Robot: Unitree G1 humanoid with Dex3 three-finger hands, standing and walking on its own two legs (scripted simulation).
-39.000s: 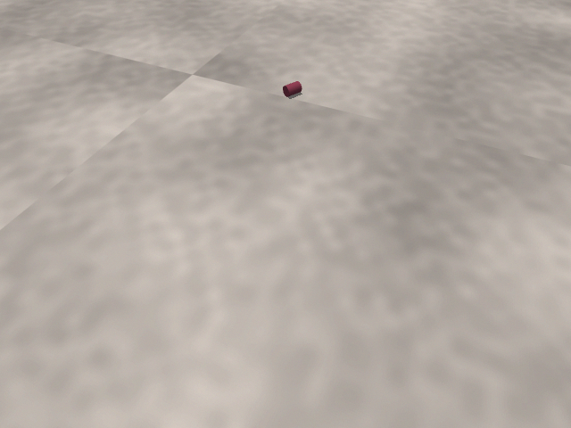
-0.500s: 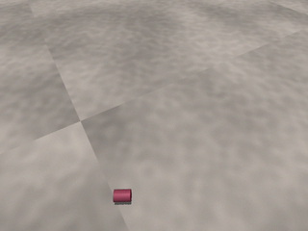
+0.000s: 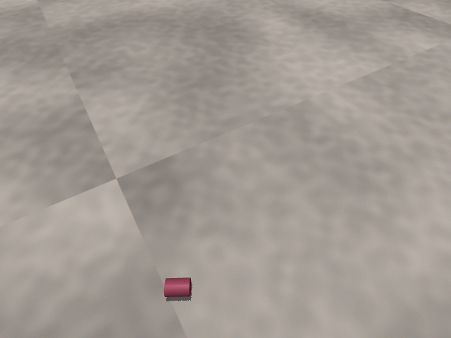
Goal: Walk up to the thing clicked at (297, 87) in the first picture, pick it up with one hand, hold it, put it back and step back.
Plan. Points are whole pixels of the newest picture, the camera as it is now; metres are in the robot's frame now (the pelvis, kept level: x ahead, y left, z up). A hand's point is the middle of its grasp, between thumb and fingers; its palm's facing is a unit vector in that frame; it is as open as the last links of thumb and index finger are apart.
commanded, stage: stand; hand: left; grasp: from above
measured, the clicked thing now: (178, 287) +0.44 +0.21 -0.75
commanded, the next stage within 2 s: step back in 0.12 s
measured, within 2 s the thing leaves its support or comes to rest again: neither
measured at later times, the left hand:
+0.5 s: hand out of the picture +0.06 +0.28 -0.18, palm faces -0.01 -0.91 -0.41, open 7.4 cm
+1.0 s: hand out of the picture -0.08 +0.25 -0.16, palm faces +0.02 -0.90 -0.43, open 7.4 cm
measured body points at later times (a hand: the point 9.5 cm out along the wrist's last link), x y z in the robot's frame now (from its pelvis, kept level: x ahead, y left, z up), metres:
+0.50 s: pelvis -0.06 +0.01 -0.04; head -0.01 +0.01 +0.41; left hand +0.06 +0.33 -0.15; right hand +0.04 -0.32 -0.15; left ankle +0.01 +0.12 -0.75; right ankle -0.04 -0.12 -0.74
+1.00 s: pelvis -0.18 -0.02 -0.02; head -0.11 -0.04 +0.42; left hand -0.08 +0.30 -0.13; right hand -0.10 -0.34 -0.16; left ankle -0.21 +0.11 -0.71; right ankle -0.14 -0.13 -0.75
